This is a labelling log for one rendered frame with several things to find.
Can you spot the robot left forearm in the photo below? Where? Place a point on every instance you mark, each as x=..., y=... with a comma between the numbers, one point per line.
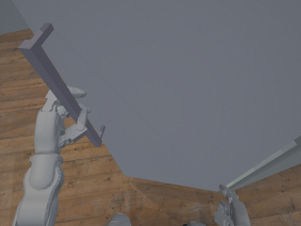
x=42, y=183

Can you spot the robot right hand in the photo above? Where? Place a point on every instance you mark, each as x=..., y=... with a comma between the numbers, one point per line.
x=233, y=215

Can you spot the handle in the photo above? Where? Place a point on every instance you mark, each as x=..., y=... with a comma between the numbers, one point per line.
x=33, y=52

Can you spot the fridge door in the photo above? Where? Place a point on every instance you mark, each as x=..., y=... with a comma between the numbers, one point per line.
x=191, y=92

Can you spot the left robot thigh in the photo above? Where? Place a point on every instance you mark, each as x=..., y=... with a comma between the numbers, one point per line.
x=119, y=220

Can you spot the robot left hand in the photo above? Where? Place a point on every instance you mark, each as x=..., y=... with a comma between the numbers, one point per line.
x=49, y=124

